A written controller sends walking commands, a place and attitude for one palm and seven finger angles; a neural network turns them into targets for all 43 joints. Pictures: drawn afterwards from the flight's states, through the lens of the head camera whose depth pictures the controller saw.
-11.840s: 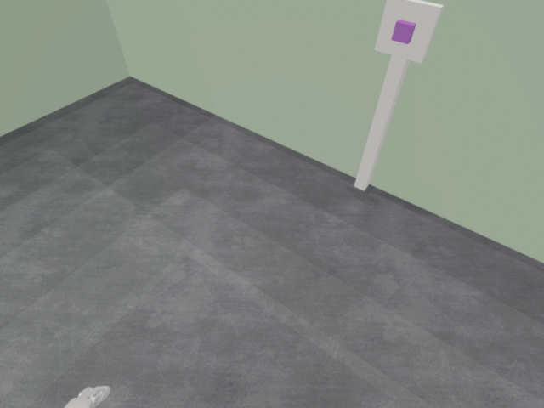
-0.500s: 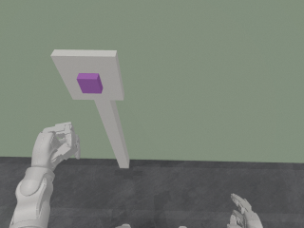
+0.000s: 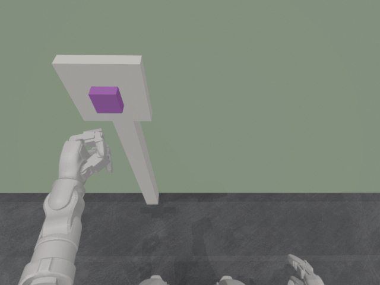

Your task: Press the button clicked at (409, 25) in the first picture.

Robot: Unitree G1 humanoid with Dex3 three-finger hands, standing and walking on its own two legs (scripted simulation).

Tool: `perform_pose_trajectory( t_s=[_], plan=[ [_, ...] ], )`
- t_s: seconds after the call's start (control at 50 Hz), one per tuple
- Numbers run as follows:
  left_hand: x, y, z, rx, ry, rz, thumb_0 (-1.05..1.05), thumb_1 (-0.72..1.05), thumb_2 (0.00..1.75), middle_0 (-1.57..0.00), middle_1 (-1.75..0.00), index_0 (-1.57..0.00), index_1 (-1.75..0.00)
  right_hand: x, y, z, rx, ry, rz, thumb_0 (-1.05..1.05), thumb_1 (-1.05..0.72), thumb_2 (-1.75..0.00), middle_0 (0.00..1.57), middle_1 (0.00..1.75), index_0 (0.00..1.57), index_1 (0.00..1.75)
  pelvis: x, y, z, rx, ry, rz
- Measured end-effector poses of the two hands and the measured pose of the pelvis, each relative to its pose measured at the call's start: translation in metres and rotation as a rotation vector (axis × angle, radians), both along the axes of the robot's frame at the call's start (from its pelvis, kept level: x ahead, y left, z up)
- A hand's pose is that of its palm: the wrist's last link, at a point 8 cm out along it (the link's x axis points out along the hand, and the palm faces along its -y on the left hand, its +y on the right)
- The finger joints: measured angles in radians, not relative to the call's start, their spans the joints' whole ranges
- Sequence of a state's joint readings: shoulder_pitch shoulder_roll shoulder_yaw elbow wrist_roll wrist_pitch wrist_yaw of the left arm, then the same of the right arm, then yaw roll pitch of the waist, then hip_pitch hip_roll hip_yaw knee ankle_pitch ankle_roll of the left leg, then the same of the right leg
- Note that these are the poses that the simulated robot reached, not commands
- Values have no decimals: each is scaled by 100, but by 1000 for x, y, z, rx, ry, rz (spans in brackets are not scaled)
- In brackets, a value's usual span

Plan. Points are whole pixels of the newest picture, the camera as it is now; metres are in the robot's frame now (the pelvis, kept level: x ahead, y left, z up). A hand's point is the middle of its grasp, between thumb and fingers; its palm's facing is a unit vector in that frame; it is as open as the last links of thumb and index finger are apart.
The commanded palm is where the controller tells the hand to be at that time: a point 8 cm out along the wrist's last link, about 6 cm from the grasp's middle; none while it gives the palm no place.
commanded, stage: aim a knuckle at the button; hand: left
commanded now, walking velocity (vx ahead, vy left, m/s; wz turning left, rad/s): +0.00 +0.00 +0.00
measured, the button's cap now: (107, 99) +0.51 +0.20 +0.08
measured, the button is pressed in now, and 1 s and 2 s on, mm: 0 0 8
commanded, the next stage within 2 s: press the button with the knuckle in 1.06 s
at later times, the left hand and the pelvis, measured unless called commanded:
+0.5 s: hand (117, 140) +0.41 +0.17 +0.05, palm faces +0.03 -1.00 -0.02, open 3.1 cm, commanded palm +0.38 +0.22 +0.05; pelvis +0.00 +0.01 -0.01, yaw -2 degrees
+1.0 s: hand (114, 140) +0.42 +0.18 +0.04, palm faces +0.03 -1.00 -0.01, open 3.1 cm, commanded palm +0.38 +0.23 +0.05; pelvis -0.01 +0.01 -0.01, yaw -1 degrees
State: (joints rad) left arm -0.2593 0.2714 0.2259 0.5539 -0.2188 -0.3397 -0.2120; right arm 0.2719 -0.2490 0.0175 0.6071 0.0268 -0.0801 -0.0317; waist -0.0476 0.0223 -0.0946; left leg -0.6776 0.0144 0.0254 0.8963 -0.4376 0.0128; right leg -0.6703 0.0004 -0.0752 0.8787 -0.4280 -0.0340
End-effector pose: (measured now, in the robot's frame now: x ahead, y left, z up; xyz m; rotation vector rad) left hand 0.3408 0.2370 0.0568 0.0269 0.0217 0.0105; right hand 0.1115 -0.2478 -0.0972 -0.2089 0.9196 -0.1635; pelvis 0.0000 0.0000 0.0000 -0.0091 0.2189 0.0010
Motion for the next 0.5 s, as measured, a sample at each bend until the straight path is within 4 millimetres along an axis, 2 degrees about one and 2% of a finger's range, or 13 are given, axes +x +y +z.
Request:
perform_pose_trajectory(
  t_s=[0.08,0.22,0.32,0.4,0.5],
  plan=[
    [11,0,-9,-11,21,8,2,90,90,-130,-150,-129,-149,-8,1,-4,-5,36,-6,1,-90,-90,20,30,20,30,-2,2,-2,-2,13,-2],
    [36,-11,-3,-4,-43,-6,2,90,90,-130,-150,-129,-150,-27,1,-13,-13,105,-25,1,-90,-90,20,30,20,30,-4,6,-7,-8,36,-4],
    [52,-15,-8,-10,-8,-6,2,90,90,-130,-150,-130,-149,-44,1,-16,-8,151,-54,1,-90,-90,20,30,20,30,-4,8,-10,-7,51,-11],
    [55,-16,-11,-11,-2,7,2,90,90,-130,-150,-129,-149,-56,2,-17,-1,179,-75,1,-91,-90,20,30,20,30,-4,9,-10,-6,58,-22],
    [47,-13,-6,-2,-32,20,2,90,90,-130,-150,-129,-149,-65,3,-17,10,201,-87,1,-91,-90,20,30,20,30,-4,10,-8,-5,53,-29]
  ],
)
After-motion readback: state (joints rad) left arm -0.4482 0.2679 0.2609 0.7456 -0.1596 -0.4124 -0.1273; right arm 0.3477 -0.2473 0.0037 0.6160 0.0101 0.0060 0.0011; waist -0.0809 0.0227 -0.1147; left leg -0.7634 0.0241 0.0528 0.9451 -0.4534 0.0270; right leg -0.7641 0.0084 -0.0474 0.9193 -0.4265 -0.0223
